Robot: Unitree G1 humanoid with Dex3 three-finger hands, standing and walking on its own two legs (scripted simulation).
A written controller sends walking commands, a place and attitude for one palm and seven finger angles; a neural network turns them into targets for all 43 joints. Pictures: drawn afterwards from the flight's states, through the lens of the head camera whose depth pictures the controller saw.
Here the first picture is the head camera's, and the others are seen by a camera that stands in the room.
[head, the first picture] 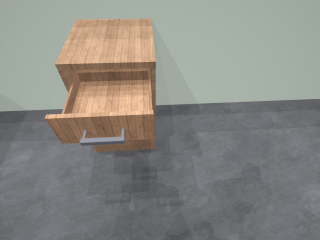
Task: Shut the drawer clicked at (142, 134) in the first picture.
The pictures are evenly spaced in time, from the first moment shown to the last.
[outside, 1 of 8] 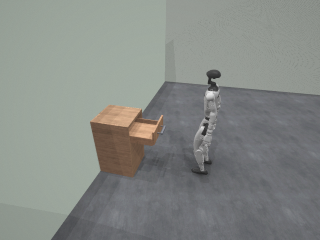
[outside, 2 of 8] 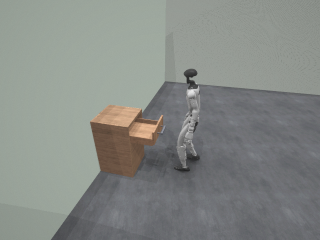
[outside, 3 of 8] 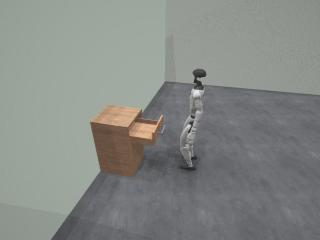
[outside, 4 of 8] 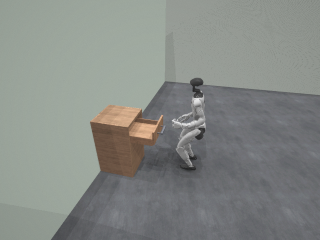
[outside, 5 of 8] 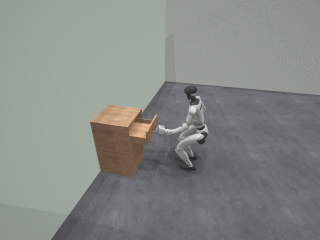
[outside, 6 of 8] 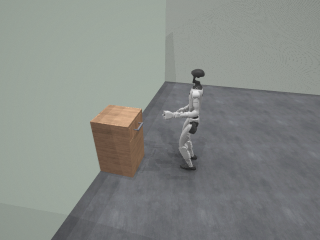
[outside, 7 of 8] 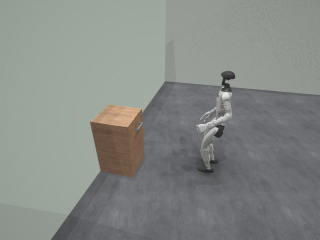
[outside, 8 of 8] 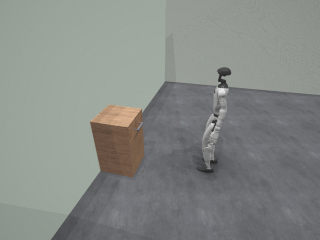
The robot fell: no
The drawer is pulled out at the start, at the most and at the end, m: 0.28 0.28 0.00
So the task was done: yes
